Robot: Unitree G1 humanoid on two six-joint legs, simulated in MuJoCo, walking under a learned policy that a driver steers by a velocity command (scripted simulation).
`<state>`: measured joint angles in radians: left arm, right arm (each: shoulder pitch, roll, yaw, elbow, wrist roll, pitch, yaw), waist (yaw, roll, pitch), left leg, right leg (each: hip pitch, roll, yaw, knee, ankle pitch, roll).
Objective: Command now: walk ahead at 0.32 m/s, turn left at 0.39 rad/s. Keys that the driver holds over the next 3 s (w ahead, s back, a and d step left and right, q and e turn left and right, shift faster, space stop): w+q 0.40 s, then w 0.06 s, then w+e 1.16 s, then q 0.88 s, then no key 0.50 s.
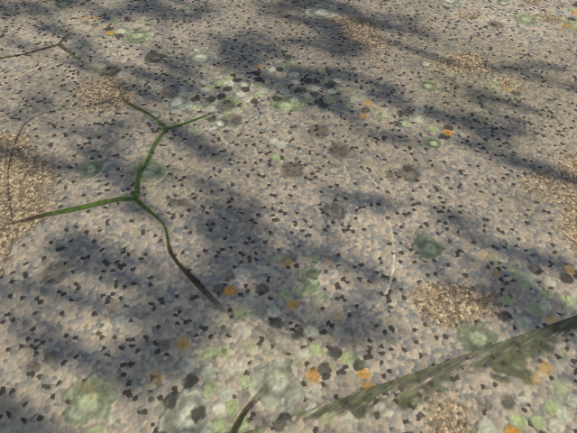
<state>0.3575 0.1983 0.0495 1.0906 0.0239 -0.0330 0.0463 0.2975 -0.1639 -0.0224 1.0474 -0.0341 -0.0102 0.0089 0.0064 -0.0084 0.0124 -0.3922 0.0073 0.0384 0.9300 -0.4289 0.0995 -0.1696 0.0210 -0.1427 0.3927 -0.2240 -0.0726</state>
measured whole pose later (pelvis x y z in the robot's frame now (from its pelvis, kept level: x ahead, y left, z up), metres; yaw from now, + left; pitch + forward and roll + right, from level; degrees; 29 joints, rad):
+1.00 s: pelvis +0.45 +0.15 +0.00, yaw +5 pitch +0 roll -1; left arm 0.38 0.24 0.07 0.99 0.00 -0.07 -0.01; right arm 0.09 -0.23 -0.05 0.81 -0.04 -0.06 0.02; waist 0.05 0.03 0.06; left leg -0.61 0.10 -0.07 0.85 -0.11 -0.02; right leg -0.11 0.15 0.05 0.31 -0.19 -0.13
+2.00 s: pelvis +0.92 +0.17 -0.04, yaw -14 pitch +0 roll +1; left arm 0.19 0.20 0.01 0.89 0.01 -0.05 0.02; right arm 0.30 -0.22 -0.05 0.91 -0.02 0.02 -0.01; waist -0.03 0.03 0.09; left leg -0.51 0.04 -0.01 1.06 -0.35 -0.01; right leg -0.23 0.02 -0.16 0.37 -0.14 -0.11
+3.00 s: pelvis +0.95 +0.17 -0.04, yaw +9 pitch -1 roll +1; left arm 0.19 0.20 0.00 0.85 0.01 0.00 0.03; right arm 0.20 -0.25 -0.03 0.88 -0.01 0.05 -0.01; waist -0.01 0.04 0.04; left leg -0.20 -0.03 -0.06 0.53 -0.34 0.00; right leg -0.19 0.03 -0.01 0.43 -0.22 -0.05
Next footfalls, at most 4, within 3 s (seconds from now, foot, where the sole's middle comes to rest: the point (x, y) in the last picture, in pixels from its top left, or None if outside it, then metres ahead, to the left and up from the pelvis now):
0.22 left None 0.11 0.15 -0.78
0.72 right None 0.47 0.10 -0.78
1.26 left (175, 347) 0.76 0.31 -0.82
1.76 right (262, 277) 0.99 0.09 -0.82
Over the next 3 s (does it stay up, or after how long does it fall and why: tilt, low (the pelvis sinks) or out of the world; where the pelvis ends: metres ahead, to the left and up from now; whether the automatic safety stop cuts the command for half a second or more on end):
stays up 0.95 0.17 -0.04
